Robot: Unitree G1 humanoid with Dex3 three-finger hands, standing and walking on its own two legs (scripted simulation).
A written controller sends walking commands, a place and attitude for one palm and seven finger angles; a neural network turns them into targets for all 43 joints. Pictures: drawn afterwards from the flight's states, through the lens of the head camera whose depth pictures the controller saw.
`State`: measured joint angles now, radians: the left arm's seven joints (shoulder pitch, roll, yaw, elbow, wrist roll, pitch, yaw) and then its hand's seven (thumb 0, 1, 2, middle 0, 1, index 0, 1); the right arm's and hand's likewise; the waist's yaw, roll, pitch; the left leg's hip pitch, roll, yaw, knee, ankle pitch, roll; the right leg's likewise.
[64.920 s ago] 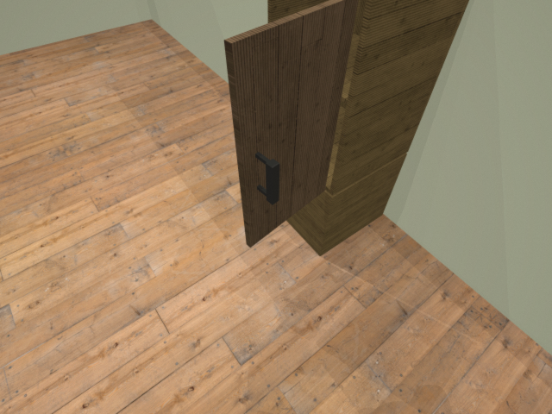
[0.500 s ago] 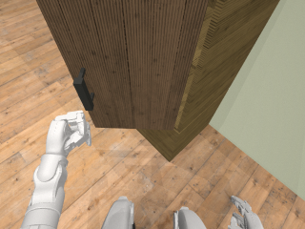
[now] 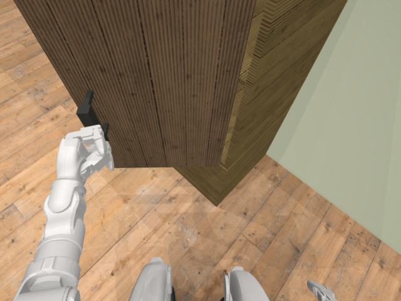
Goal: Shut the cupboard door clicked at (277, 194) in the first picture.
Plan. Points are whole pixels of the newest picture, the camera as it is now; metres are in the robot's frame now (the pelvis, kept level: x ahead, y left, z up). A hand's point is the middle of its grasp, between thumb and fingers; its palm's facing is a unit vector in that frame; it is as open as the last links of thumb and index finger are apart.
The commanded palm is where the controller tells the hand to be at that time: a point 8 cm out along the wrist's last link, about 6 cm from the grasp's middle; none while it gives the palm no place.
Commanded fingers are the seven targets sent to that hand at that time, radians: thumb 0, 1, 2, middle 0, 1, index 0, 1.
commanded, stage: bring the fist close to the handle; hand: left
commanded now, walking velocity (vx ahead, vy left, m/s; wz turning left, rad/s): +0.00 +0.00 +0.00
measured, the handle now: (96, 120) +0.47 +0.23 +0.04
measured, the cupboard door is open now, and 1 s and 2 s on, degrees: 45 34 17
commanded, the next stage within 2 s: push the door shut along its arc in 0.14 s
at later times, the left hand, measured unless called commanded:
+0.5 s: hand (106, 146) +0.41 +0.20 +0.04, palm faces -0.03 -1.00 -0.04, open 3.1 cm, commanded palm +0.40 +0.24 +0.04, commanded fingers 0.00 0.90 0.90 -1.30 -1.50 -1.30 -1.50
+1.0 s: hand (113, 126) +0.45 +0.19 +0.04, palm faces -0.16 -0.99 -0.04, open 3.2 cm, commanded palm +0.46 +0.22 +0.04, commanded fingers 0.00 0.90 0.90 -1.30 -1.50 -1.30 -1.50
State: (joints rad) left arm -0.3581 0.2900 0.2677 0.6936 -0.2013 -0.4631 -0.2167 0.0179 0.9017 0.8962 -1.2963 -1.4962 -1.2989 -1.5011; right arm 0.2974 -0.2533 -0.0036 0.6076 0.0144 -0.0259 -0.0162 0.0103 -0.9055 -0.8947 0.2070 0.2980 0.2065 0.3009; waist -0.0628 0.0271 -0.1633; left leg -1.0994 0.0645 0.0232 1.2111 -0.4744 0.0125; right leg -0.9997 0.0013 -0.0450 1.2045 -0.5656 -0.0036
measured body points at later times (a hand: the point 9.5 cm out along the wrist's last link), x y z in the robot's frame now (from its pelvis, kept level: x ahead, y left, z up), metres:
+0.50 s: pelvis -0.01 +0.00 -0.01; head +0.10 +0.01 +0.43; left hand +0.40 +0.25 +0.04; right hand +0.11 -0.26 -0.12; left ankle +0.05 +0.11 -0.63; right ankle +0.00 -0.12 -0.63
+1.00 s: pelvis -0.02 +0.01 -0.02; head +0.11 +0.03 +0.41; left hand +0.46 +0.24 +0.04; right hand +0.03 -0.26 -0.13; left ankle +0.05 +0.11 -0.63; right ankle +0.00 -0.12 -0.63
